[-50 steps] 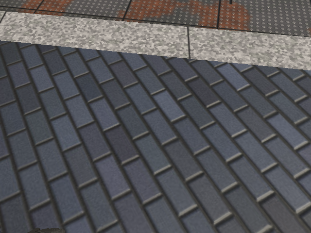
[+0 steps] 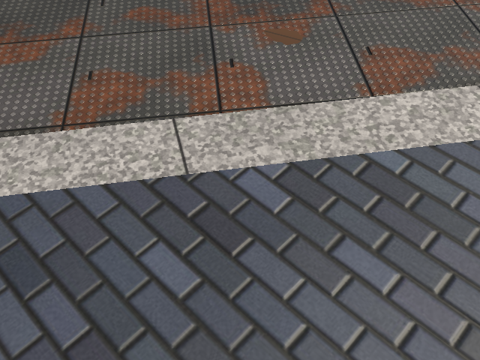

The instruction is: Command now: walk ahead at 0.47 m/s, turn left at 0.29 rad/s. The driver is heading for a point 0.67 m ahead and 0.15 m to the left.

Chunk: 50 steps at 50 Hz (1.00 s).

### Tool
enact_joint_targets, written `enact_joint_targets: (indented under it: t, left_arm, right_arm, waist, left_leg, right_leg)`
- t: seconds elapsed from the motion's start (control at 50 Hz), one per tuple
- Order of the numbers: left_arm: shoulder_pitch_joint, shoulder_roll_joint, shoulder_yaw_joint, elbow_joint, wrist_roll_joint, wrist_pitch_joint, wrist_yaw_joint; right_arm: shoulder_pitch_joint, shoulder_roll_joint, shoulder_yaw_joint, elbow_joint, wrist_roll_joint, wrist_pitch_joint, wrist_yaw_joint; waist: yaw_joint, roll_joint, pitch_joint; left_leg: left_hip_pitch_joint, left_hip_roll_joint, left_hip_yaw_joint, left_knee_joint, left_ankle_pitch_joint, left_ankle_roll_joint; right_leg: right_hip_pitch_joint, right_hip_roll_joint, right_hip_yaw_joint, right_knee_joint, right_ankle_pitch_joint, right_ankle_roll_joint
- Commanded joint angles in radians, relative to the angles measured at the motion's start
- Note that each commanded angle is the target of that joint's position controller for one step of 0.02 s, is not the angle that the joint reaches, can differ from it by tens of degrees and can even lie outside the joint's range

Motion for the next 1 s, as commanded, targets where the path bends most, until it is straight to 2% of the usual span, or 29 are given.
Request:
enact_joint_targets:
  t: [0.02,0.08,0.16,0.22,0.28,0.32,0.34,0.36,0.38,0.4,0.42,0.44,0.46,0.48,0.5,0.52,0.54,0.62,0.68,0.74,0.8,0.84,0.86,0.88,0.9,0.92,0.94,0.96,1.0]
  left_arm:
    - [0.074,0.093,0.034,0.001,0.010,-0.019,0.001]
    - [0.073,0.106,0.044,0.031,0.011,-0.039,0.004]
    - [0.069,0.135,0.050,0.060,0.008,-0.039,0.015]
    - [0.126,0.168,0.057,0.091,-0.003,-0.030,0.026]
    - [0.161,0.192,0.064,0.115,-0.015,-0.005,0.030]
    - [0.159,0.224,0.071,0.114,-0.016,0.014,0.039]
    - [0.157,0.240,0.074,0.110,-0.016,0.024,0.044]
    - [0.149,0.249,0.075,0.106,-0.017,0.033,0.048]
    - [0.137,0.240,0.067,0.094,-0.017,0.031,0.054]
    - [0.241,0.101,0.024,0.050,0.023,0.012,0.040]
    - [0.220,0.109,0.008,0.026,0.007,-0.031,0.022]
    - [0.081,0.192,0.033,-0.003,-0.036,-0.055,0.009]
    - [0.037,0.181,0.026,-0.027,-0.043,-0.066,0.009]
    - [0.036,0.168,0.025,-0.016,-0.021,-0.067,0.017]
    - [0.055,0.177,0.033,-0.009,-0.003,-0.058,0.022]
    - [0.073,0.177,0.035,-0.006,0.004,-0.044,0.021]
    - [0.086,0.167,0.034,-0.004,0.011,-0.033,0.022]
    - [-0.016,0.119,0.017,-0.034,0.020,-0.012,0.029]
    - [-0.139,0.096,0.004,-0.059,0.011,-0.020,0.020]
    - [-0.204,0.122,0.012,-0.078,-0.006,-0.033,0.005]
    - [-0.171,0.157,0.027,-0.069,-0.008,-0.046,-0.009]
    - [-0.066,0.175,0.044,-0.043,0.013,-0.056,-0.003]
    - [0.025,0.214,0.053,-0.039,0.036,-0.064,0.001]
    - [0.125,0.294,0.073,-0.023,0.058,-0.057,0.004]
    - [0.185,0.261,0.073,0.014,0.021,-0.041,-0.009]
    - [0.145,0.191,0.051,-0.002,0.000,-0.033,-0.010]
    - [0.084,0.153,0.036,-0.014,0.006,-0.023,-0.008]
    - [0.028,0.121,0.020,-0.013,0.011,-0.017,-0.009]
    - [-0.029,0.093,0.006,0.005,0.021,-0.016,-0.010]
  right_arm:
    - [-0.065,-0.072,-0.026,-0.091,-0.004,-0.003,0.003]
    - [-0.080,-0.036,-0.021,-0.103,-0.008,0.017,0.006]
    - [-0.202,-0.020,-0.009,-0.153,-0.014,0.009,0.023]
    - [-0.322,-0.004,0.004,-0.206,-0.015,0.007,0.046]
    - [-0.383,-0.021,0.000,-0.256,-0.012,0.007,0.067]
    - [-0.360,-0.054,-0.017,-0.274,-0.012,0.013,0.074]
    - [-0.301,-0.081,-0.031,-0.269,-0.012,0.018,0.074]
    - [-0.180,-0.124,-0.055,-0.248,-0.010,0.022,0.067]
    - [-0.016,-0.181,-0.087,-0.212,-0.009,0.030,0.050]
    - [0.028,-0.291,-0.109,-0.202,-0.008,0.035,0.031]
    - [0.036,-0.270,-0.094,-0.237,-0.010,0.020,0.034]
    - [0.019,-0.202,-0.076,-0.230,-0.022,0.012,0.037]
    - [-0.038,-0.177,-0.069,-0.229,-0.020,0.005,0.036]
    - [-0.111,-0.151,-0.060,-0.240,-0.018,0.002,0.035]
    - [-0.160,-0.123,-0.050,-0.256,-0.027,0.001,0.031]
    - [-0.183,-0.116,-0.047,-0.267,-0.036,0.001,0.028]
    - [-0.192,-0.117,-0.048,-0.265,-0.033,-0.002,0.025]
    - [-0.147,-0.151,-0.057,-0.235,-0.025,-0.002,0.001]
    - [-0.105,-0.157,-0.059,-0.216,-0.017,0.010,-0.008]
    - [-0.058,-0.165,-0.062,-0.195,-0.010,0.017,-0.011]
    - [-0.044,-0.141,-0.056,-0.179,-0.014,0.021,-0.014]
    - [-0.062,-0.111,-0.048,-0.179,-0.020,0.029,-0.015]
    - [-0.061,-0.065,-0.030,-0.195,-0.030,0.029,-0.015]
    - [0.075,-0.022,-0.013,-0.197,-0.023,0.024,-0.019]
    - [0.130,-0.067,-0.016,-0.185,-0.018,0.020,-0.021]
    - [0.061,-0.142,-0.037,-0.177,-0.009,0.028,-0.022]
    - [-0.031,-0.153,-0.041,-0.193,-0.015,0.039,-0.026]
    - [-0.090,-0.141,-0.040,-0.209,-0.027,0.049,-0.028]
    - [-0.083,-0.088,-0.032,-0.209,-0.034,0.066,-0.027]
  waist:
    - [0.054,-0.169,0.008]
    - [0.030,-0.113,0.033]
    - [0.052,-0.089,0.075]
    - [0.096,-0.058,0.108]
    - [0.099,-0.061,0.106]
    - [0.066,-0.098,0.046]
    - [0.027,-0.119,-0.004]
    - [-0.043,-0.123,-0.073]
    - [-0.134,-0.084,-0.152]
    - [-0.050,0.178,-0.255]
    - [-0.055,0.159,-0.435]
    - [-0.100,0.055,-0.326]
    - [-0.061,0.005,-0.185]
    - [-0.008,-0.062,-0.104]
    - [0.031,-0.047,-0.069]
    - [0.056,-0.019,-0.058]
    - [0.067,-0.010,-0.054]
    - [0.041,0.006,-0.012]
    - [-0.012,0.038,-0.005]
    - [-0.036,0.055,-0.005]
    - [-0.017,0.087,-0.013]
    - [0.045,0.097,-0.038]
    - [0.086,0.048,-0.151]
    - [0.065,-0.190,-0.312]
    - [0.069,-0.341,-0.362]
    - [0.088,-0.202,-0.248]
    - [0.087,-0.120,-0.170]
    - [0.071,-0.089,-0.096]
    - [0.017,-0.129,-0.067]
  left_leg:
    - [-0.299,0.080,-0.049,0.044,0.126,0.004]
    - [-0.321,0.073,-0.060,0.000,0.202,-0.015]
    - [-0.288,0.055,-0.014,-0.279,0.408,-0.011]
    - [-0.276,0.043,0.044,-0.416,0.459,0.015]
    - [-0.294,0.020,0.082,-0.486,0.384,0.054]
    - [-0.201,-0.043,0.144,-0.488,0.281,0.091]
    - [-0.113,-0.083,0.170,-0.480,0.225,0.113]
    - [0.058,-0.121,0.177,-0.499,0.212,0.143]
    - [0.341,-0.117,0.114,-0.559,0.252,0.185]
    - [0.736,0.147,-0.343,-0.558,0.228,0.329]
    - [0.876,0.297,-0.818,-0.752,0.046,0.467]
    - [0.802,0.260,-0.696,-0.812,0.037,0.385]
    - [0.642,0.221,-0.556,-0.823,0.099,0.342]
    - [0.481,0.176,-0.447,-0.829,0.207,0.309]
    - [0.364,0.139,-0.372,-0.847,0.305,0.295]
    - [0.289,0.117,-0.341,-0.871,0.351,0.293]
    - [0.243,0.105,-0.315,-0.885,0.400,0.299]
    - [0.125,0.049,-0.206,-0.894,0.441,0.273]
    - [0.105,0.010,-0.186,-0.869,0.314,0.222]
    - [0.154,0.042,-0.260,-0.824,0.234,0.209]
    - [0.257,0.095,-0.330,-0.744,0.225,0.190]
    - [0.279,0.043,-0.310,-0.605,0.425,0.141]
    - [0.231,-0.014,-0.256,-0.409,0.416,0.094]
    - [-0.056,-0.142,-0.147,-0.076,0.092,0.006]
    - [-0.218,-0.172,-0.134,0.128,-0.291,-0.032]
    - [-0.274,-0.127,-0.170,0.215,-0.245,-0.042]
    - [-0.270,-0.096,-0.137,0.219,-0.187,-0.050]
    - [-0.254,-0.069,-0.113,0.160,-0.152,-0.055]
    - [-0.120,-0.016,-0.074,-0.004,-0.095,-0.060]
  right_leg:
    - [0.227,-0.252,0.237,-0.290,0.085,-0.144]
    - [0.188,-0.254,0.121,-0.318,0.285,-0.154]
    - [0.166,-0.224,-0.016,-0.348,0.329,-0.132]
    - [0.220,-0.251,-0.064,-0.351,0.352,-0.122]
    - [0.349,-0.283,-0.100,-0.278,0.504,-0.102]
    - [0.405,-0.285,-0.129,-0.151,0.835,-0.080]
    - [0.417,-0.281,-0.139,-0.039,0.986,-0.071]
    - [0.370,-0.266,-0.148,0.135,1.032,-0.056]
    - [0.198,-0.228,-0.159,0.387,0.887,-0.020]
    - [-0.233,-0.081,-0.135,0.778,-0.001,0.040]
    - [-0.431,0.053,0.108,0.980,-0.400,0.051]
    - [-0.522,-0.011,0.181,0.983,-0.306,0.031]
    - [-0.528,-0.052,0.166,0.896,-0.214,0.016]
    - [-0.476,-0.092,0.156,0.804,-0.159,0.022]
    - [-0.402,-0.119,0.157,0.741,-0.121,0.031]
    - [-0.347,-0.128,0.156,0.715,-0.098,0.043]
    - [-0.326,-0.129,0.143,0.683,-0.083,0.061]
    - [-0.318,-0.105,0.111,0.451,0.092,0.115]
    - [-0.244,-0.053,0.106,0.207,0.276,0.118]
    - [-0.206,-0.024,0.128,0.102,0.296,0.109]
    - [-0.176,-0.033,0.139,0.052,0.218,0.067]
    - [-0.034,-0.015,0.097,-0.028,0.220,0.015]
    - [0.161,-0.121,0.176,0.007,0.377,-0.039]
    - [0.524,-0.344,0.490,0.038,0.530,-0.210]
    - [0.583,-0.446,0.764,-0.060,0.438,-0.293]
    - [0.485,-0.415,0.682,-0.077,0.352,-0.257]
    - [0.374,-0.370,0.538,-0.077,0.382,-0.219]
    - [0.255,-0.321,0.428,-0.091,0.480,-0.204]
    - [0.106,-0.243,0.290,-0.125,0.592,-0.171]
